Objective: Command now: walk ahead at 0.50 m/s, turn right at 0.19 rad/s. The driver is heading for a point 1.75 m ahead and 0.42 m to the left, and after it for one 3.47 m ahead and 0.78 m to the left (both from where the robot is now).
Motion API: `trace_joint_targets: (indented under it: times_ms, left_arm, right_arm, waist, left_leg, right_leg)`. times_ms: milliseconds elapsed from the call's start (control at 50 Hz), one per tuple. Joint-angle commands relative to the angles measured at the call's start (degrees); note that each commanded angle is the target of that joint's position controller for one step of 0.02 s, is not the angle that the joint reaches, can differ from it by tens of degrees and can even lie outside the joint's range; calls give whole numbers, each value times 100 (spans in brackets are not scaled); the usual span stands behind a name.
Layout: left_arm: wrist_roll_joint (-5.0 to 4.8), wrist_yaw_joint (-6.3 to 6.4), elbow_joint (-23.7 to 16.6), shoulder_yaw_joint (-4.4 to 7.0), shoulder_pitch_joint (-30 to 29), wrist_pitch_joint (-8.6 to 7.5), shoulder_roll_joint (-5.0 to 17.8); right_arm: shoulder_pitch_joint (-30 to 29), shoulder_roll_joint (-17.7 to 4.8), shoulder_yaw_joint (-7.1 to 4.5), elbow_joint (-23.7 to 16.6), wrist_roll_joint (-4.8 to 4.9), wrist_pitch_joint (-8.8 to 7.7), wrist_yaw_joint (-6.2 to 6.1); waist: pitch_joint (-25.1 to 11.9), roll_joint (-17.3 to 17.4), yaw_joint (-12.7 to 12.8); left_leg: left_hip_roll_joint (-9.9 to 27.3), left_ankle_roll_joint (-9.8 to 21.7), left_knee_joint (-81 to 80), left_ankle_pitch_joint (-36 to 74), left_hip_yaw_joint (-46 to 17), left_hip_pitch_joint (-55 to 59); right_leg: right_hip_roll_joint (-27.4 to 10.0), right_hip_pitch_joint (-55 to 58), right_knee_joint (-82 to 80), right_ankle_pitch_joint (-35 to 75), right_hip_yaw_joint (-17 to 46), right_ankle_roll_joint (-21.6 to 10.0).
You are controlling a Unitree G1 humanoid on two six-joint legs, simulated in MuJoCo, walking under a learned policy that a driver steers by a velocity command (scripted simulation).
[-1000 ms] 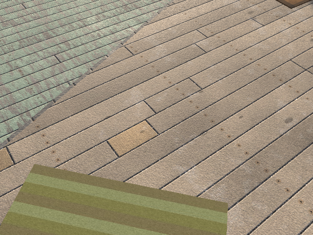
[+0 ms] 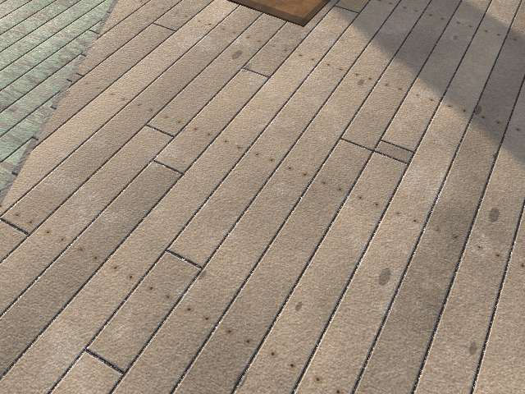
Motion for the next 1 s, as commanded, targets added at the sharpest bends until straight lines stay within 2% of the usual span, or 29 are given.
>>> trace_joint_targets:
  times_ms: [20, 40, 80, 160, 200, 280, 340, 360, 380, 400, 420, 440, 460, 480, 500, 520, 540, 600, 660, 720, 760, 820, 840, 880, 920, 940, 960, 980, 1000]
  left_arm:
    - [113, -104, -334, 34, 197, 40, 337]
    - [123, -119, -332, 21, 199, 70, 307]
    - [134, -158, -403, -5, -52, 100, 266]
    - [117, -223, -755, -113, -1131, 89, 136]
    - [90, -243, -894, -189, -1563, 67, 8]
    - [45, -219, -1057, -224, -2162, 42, 73]
    - [56, -169, -1132, -191, -2228, -7, 172]
    - [71, -138, -1059, -160, -1962, -39, 225]
    - [101, -92, -857, -110, -1354, -92, 294]
    - [186, -20, -573, -16, -465, -172, 527]
    - [336, 75, -502, 118, 401, -215, 1066]
    - [240, 51, -468, 224, 443, -119, 1401]
    - [89, 19, -513, 129, 85, -71, 907]
    - [46, 4, -561, 27, -384, -89, 553]
    - [51, -7, -563, -25, -585, -128, 339]
    - [19, 17, -518, -55, -686, -158, 221]
    - [1, 44, -485, -52, -702, -201, 253]
    - [-42, 60, -366, -12, -517, -339, 303]
    - [-31, 81, -216, 8, -222, -352, 315]
    - [-21, 82, -106, -5, -75, -339, 283]
    - [-22, 98, -47, 8, 30, -331, 353]
    - [-12, 137, 96, 38, 320, -283, 478]
    - [-6, 152, 134, 46, 370, -251, 512]
    - [11, 187, 157, 72, 330, -186, 645]
    - [27, 206, 155, 125, 264, -75, 834]
    - [8, 193, 115, 141, 199, -17, 898]
    - [0, 170, -35, 112, 134, -13, 799]
    - [-108, 45, -534, -13, 290, -85, 147]
    - [-23, 20, -682, 53, -423, -160, 605]
  right_arm:
    - [544, -497, -105, -1, 48, -119, -3]
    - [687, -509, -109, 81, 75, -174, 16]
    - [859, -577, -126, 203, 127, -239, 37]
    - [1234, -559, -111, 404, 149, -212, 46]
    - [1413, -619, -119, 490, 158, -205, 50]
    - [1763, -707, -129, 654, 128, -180, 28]
    - [1827, -774, -136, 752, 98, -124, -20]
    - [1762, -827, -146, 760, 95, -104, -38]
    - [1678, -862, -151, 766, 119, -80, -43]
    - [1648, -761, -113, 730, 158, -77, -39]
    - [1650, -360, 5, 434, 277, -103, -14]
    - [2208, -132, 27, 423, 323, -58, -59]
    - [1814, -702, -136, 539, 170, 36, -104]
    - [1539, -562, -132, 480, 163, 32, -50]
    - [1431, -412, -114, 494, 152, 56, -18]
    - [1386, -384, -133, 516, 76, 132, 31]
    - [1521, -314, -133, 518, 31, 209, 86]
    - [1168, -228, -158, 401, 24, 325, 172]
    - [594, -201, -162, 194, 11, 355, 229]
    - [28, -122, -109, -22, 14, 343, 279]
    - [-381, -70, -56, -176, -1, 328, 324]
    - [-843, -98, -21, -401, -28, 317, 371]
    - [-897, -129, -26, -446, -39, 315, 372]
    - [-756, -210, -64, -457, -50, 324, 336]
    - [-55, -374, -160, -293, -50, 303, 268]
    - [681, -506, -249, -74, -76, 247, 213]
    - [1561, -951, -419, 168, -151, 216, 121]
    - [1333, -1704, -610, 24, -79, 268, 66]
    - [1521, -1649, -601, -45, 56, 348, 34]
  waist:
    - [-179, 687, -97]
    - [-229, 682, -73]
    - [-194, 665, -59]
    - [50, 604, -254]
    - [59, 657, -362]
    - [112, 629, -539]
    - [141, 638, -464]
    - [34, 637, -315]
    - [-258, 533, -18]
    - [-824, 293, 321]
    - [-1653, -486, 577]
    - [-2060, -1319, 320]
    - [-1350, -348, 253]
    - [-618, -250, 68]
    - [-336, -210, -45]
    - [-150, -279, -160]
    - [-154, -524, -287]
    - [-63, -238, -369]
    - [86, -193, -288]
    - [222, -203, -214]
    - [288, -226, -117]
    - [375, -202, 13]
    - [367, -203, 9]
    - [184, -313, -119]
    - [-289, -425, -447]
    - [-721, -307, -782]
    - [-1265, 184, -1174]
    - [-1757, 1824, -712]
    - [-1861, 656, -1015]
  left_leg:
    - [1585, 801, -1734, 372, -1972, 1020]
    - [1549, 843, -1749, 800, -1808, 1075]
    - [1484, 892, -1947, 942, -1503, 1133]
    - [1270, 843, -2215, 1187, -993, 1297]
    - [1182, 757, -2169, 1506, -764, 1331]
    - [1317, 691, -1966, 1957, -675, 1707]
    - [1517, 641, -1549, 2575, -865, 2034]
    - [1511, 590, -1204, 3102, -890, 2083]
    - [1363, 507, -500, 3567, -788, 2002]
    - [1082, 395, 542, 3143, -603, 1445]
    - [607, 197, 2304, 1135, -301, -6]
    - [-69, 136, 3639, -2235, -161, -1313]
    - [287, 212, 4002, -1878, -608, -1585]
    - [486, 212, 3873, -1394, -663, -1604]
    - [630, 188, 3682, -1093, -646, -1459]
    - [708, 147, 3561, -928, -600, -1311]
    - [749, 79, 3536, -810, -558, -1145]
    - [795, -26, 3550, -356, -496, -1483]
    - [863, -111, 3233, 198, -445, -2027]
    - [795, -131, 2367, 733, -254, -2061]
    - [733, -76, 1715, 990, -14, -1869]
    - [629, 129, 1089, 799, 291, -1745]
    - [557, 219, 953, 606, 374, -1681]
    - [250, 440, 789, 57, 595, -1248]
    - [-175, 720, 664, -580, 731, -421]
    - [-348, 888, 250, -492, 646, 538]
    - [266, 1179, -138, -809, -361, 1976]
    - [2069, 2187, -636, -677, -3727, 3866]
    - [2211, 2255, -1221, -353, -4434, 3873]
  right_leg:
    - [-572, -1209, 65, 249, 127, 69]
    - [-578, -1228, -20, 268, 68, 101]
    - [-696, -1502, -280, 519, -92, 173]
    - [-960, -1992, -1377, 1346, -470, 348]
    - [-933, -1806, -2072, 1715, -641, 383]
    - [-782, -1497, -2905, 1864, -818, 311]
    - [-654, -1177, -3281, 1405, -790, 151]
    - [-534, -786, -3470, 1201, -797, 89]
    - [-380, 22, -3870, 1244, -852, -4]
    - [-612, 1360, -4030, 1392, -606, -163]
    - [-2162, 3003, -4192, 822, 1107, -530]
    - [-3227, 3487, -4766, 635, 2910, -981]
    - [-2905, 2774, -4867, 124, 2558, -849]
    - [-2629, 1997, -5130, 289, 1761, -693]
    - [-2372, 1561, -5325, 761, 1165, -524]
    - [-2097, 1185, -5528, 904, 687, -320]
    - [-2075, 977, -5610, 1152, 414, -319]
    - [-1992, 1017, -5768, 1830, -194, -346]
    - [-1950, 1196, -5824, 2216, -672, -383]
    - [-1827, 1275, -5770, 2626, -1152, -333]
    - [-1835, 1362, -5717, 2885, -1403, -295]
    - [-2001, 1849, -5537, 3431, -1628, -256]
    - [-2041, 2047, -5382, 3809, -1709, -229]
    - [-2075, 2340, -4769, 5420, -1902, -160]
    - [-2090, 2470, -3467, 6682, -2002, -138]
    - [-2040, 2124, -2312, 6247, -2061, -61]
    - [-1875, 969, -644, 4559, -2093, 132]
    - [-535, -1860, 1708, -714, -1837, 551]
    - [-447, -2621, 2131, -765, -478, 530]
